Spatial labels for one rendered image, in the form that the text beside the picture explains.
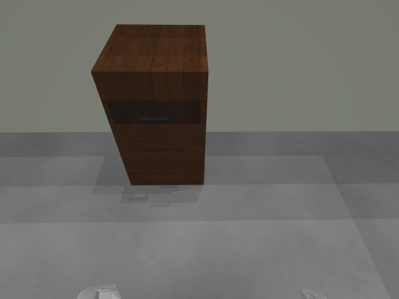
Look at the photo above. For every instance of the drawer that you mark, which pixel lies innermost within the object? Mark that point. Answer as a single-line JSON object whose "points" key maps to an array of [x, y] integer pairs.
{"points": [[132, 111]]}

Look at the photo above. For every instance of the robot left hand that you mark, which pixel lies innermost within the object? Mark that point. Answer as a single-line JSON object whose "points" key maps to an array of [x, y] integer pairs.
{"points": [[100, 292]]}

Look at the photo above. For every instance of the cabinet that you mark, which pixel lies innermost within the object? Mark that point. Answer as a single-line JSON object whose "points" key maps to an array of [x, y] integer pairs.
{"points": [[156, 62]]}

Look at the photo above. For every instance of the handle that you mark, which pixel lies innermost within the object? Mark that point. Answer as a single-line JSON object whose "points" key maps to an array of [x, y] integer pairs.
{"points": [[155, 120]]}

